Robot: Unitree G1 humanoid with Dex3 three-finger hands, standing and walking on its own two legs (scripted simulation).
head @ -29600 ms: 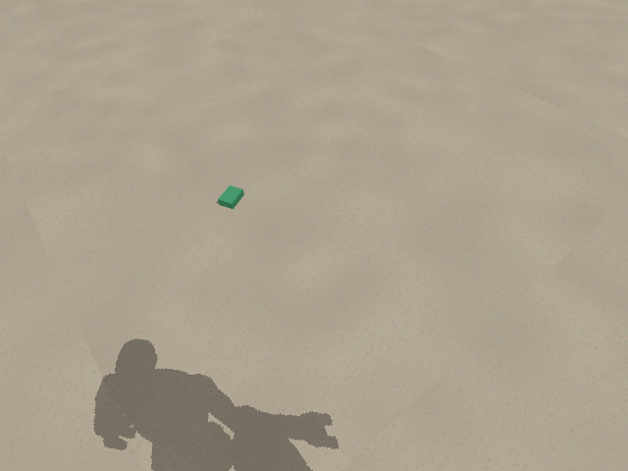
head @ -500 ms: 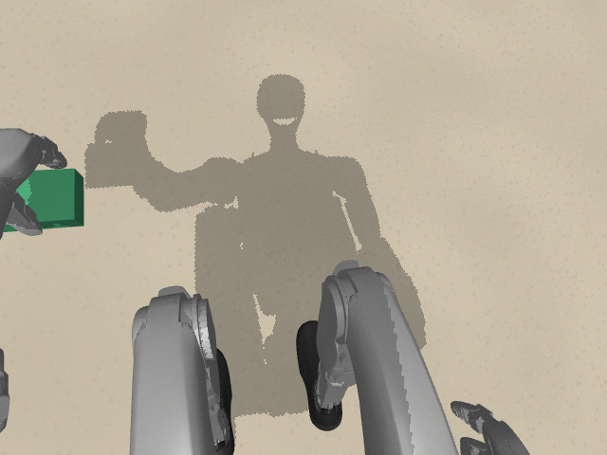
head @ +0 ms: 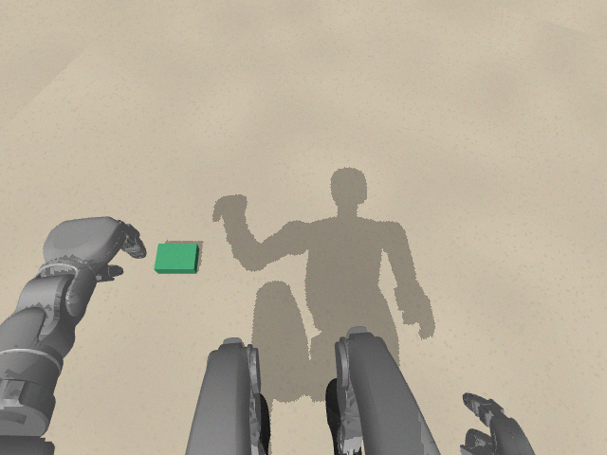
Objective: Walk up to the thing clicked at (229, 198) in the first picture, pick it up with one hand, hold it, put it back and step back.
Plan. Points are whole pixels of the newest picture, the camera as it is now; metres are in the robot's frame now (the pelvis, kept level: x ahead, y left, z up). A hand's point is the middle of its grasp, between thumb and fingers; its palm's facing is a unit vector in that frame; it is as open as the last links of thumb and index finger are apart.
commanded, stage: lift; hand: left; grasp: from above
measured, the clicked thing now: (177, 258) +0.57 +0.30 -0.54
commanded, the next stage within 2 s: hold in 0.76 s
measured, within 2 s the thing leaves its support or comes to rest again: neither
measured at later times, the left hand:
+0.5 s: hand (74, 242) +0.36 +0.24 +0.06, palm faces -0.44 -0.06 -0.90, open 5.8 cm
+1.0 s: hand (52, 192) +0.39 +0.24 +0.12, palm faces -0.45 -0.06 -0.89, open 6.0 cm
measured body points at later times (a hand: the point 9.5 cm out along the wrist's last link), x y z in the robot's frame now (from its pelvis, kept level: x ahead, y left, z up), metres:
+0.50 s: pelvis +0.04 +0.00 +0.14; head +0.10 +0.01 +0.58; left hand +0.38 +0.24 +0.11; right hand +0.12 -0.27 +0.02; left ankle +0.08 +0.09 -0.52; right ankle +0.10 -0.12 -0.52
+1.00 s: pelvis +0.08 +0.01 +0.19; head +0.13 +0.00 +0.63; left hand +0.40 +0.24 +0.17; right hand +0.19 -0.26 +0.07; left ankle +0.08 +0.09 -0.52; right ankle +0.10 -0.12 -0.52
